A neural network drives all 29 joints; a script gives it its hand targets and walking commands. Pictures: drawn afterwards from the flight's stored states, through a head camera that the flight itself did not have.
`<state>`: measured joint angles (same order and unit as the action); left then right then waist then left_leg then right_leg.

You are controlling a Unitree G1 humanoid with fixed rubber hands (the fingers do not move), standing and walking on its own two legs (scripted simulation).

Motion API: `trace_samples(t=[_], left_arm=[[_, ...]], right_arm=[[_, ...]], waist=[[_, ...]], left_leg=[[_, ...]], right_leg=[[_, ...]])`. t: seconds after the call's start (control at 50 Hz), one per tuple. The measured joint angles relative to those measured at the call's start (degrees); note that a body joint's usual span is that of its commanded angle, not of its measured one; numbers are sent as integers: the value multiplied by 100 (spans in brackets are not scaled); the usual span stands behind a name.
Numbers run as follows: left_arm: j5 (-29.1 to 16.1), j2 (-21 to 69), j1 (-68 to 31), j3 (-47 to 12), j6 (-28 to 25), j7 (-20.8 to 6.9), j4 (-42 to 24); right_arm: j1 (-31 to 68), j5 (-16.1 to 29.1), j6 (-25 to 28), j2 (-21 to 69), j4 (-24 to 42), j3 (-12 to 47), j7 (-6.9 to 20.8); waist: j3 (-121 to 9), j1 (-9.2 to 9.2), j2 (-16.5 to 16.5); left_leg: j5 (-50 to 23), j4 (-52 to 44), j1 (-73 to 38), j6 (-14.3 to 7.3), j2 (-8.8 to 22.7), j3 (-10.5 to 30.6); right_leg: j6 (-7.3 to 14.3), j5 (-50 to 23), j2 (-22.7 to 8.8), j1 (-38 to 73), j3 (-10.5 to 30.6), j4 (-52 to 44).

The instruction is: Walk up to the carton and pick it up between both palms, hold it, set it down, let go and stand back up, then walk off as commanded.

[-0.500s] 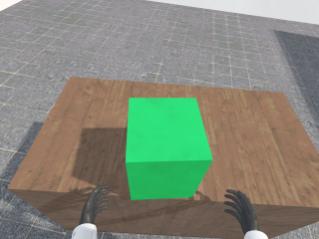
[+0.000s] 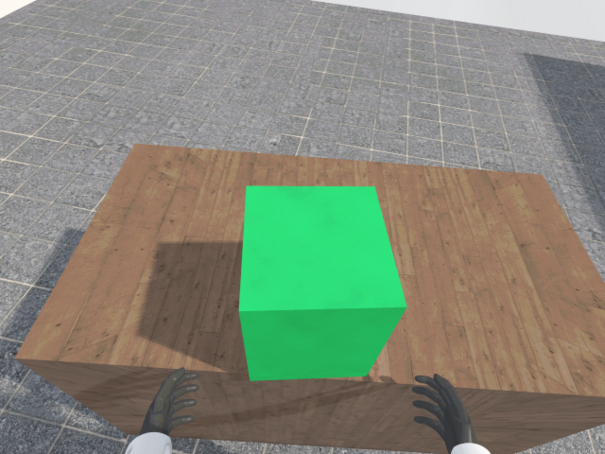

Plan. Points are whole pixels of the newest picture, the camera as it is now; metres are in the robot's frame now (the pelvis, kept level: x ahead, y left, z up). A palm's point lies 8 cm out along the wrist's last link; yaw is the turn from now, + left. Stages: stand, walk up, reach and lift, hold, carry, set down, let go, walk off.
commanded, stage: set down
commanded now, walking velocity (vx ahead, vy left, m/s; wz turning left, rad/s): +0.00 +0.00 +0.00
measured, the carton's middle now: (310, 287) +0.37 -0.01 -0.04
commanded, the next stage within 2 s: let go in 0.50 s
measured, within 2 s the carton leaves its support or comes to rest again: neither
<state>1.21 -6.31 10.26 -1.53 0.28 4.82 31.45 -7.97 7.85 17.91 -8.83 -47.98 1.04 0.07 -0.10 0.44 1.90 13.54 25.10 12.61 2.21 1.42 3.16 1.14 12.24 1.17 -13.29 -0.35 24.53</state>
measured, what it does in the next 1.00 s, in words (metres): stands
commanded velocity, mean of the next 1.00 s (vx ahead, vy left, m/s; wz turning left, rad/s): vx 0.00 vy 0.00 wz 0.00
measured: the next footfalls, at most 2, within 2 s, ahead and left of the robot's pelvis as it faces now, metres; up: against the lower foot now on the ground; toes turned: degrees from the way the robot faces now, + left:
none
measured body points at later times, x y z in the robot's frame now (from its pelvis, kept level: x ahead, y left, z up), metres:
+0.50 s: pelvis +0.00 +0.00 +0.00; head +0.02 +0.02 +0.45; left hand +0.17 +0.20 -0.10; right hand +0.17 -0.22 -0.09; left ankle +0.00 +0.14 -0.74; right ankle +0.01 -0.11 -0.74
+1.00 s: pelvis +0.00 +0.00 +0.00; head +0.02 +0.02 +0.45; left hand +0.17 +0.21 -0.10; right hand +0.17 -0.23 -0.09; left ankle +0.00 +0.14 -0.74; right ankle +0.01 -0.11 -0.74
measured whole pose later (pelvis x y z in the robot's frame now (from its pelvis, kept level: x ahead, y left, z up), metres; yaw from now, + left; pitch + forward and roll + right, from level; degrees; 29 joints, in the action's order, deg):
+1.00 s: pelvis +0.00 +0.00 +0.00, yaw +0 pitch +1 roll +0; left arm 1.2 -7.8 10.3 0.9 6.1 0.7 31.2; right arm -8.0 2.3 13.8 -11.0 -47.6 0.5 -0.1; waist 0.6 0.5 2.3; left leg 13.7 25.1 12.6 2.2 1.4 3.1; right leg 1.0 12.3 1.2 -13.3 -0.3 24.5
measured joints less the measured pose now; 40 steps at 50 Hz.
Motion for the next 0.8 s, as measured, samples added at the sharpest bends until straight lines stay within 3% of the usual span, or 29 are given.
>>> trace_samples(t=[0.18,0.4,0.66,0.8], left_arm=[[0,-83,0,93,31,-199,-38],[0,-148,0,148,463,-316,-36],[-1,-148,0,152,625,-361,-39],[0,-149,0,198,626,-418,-39]], right_arm=[[-2,-56,0,-110,48,-9,-110],[-2,-174,-207,-113,45,-6,-54],[-2,-465,-337,22,48,-30,-50],[-2,-509,-337,-126,48,-46,-109]], waist=[[0,0,-6],[26,-1,121],[63,-1,-143],[63,-1,-103]], left_leg=[[25,0,0,0,1,0],[17,0,-1,0,1,-2],[18,0,-2,0,1,-7],[17,0,-3,0,1,-7]], right_leg=[[-4,25,0,0,0,0],[-4,12,0,0,1,-2],[-4,15,0,1,5,-2],[-10,13,0,1,5,-2]])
